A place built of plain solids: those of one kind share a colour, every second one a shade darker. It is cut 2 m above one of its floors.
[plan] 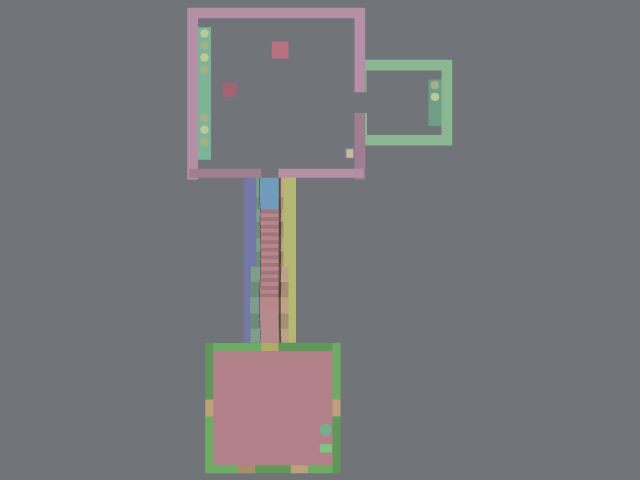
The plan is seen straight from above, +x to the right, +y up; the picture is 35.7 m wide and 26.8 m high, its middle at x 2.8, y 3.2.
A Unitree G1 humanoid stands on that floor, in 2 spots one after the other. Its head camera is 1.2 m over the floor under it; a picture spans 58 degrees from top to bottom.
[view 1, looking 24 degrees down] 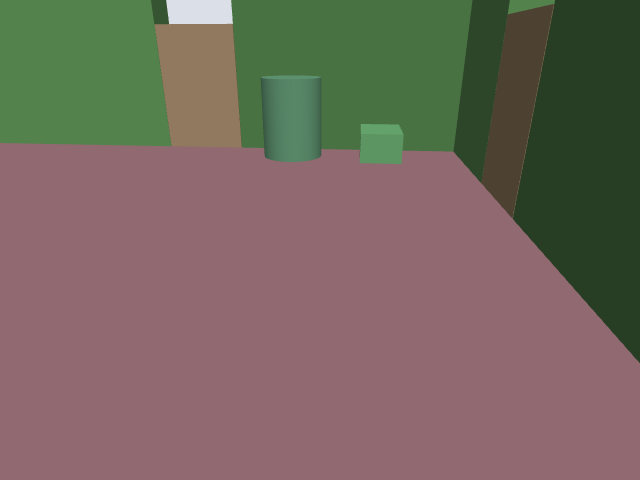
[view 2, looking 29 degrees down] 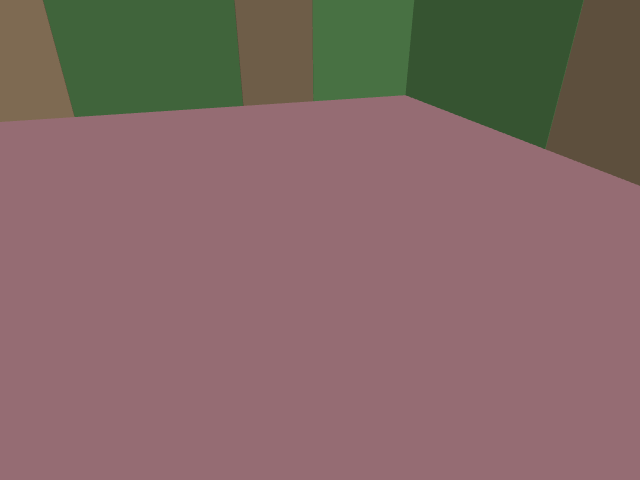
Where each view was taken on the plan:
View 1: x -2.06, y -8.17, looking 5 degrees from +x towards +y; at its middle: floor_yard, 2.95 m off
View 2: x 0.01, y -3.60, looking -108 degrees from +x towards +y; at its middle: floor_yard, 2.48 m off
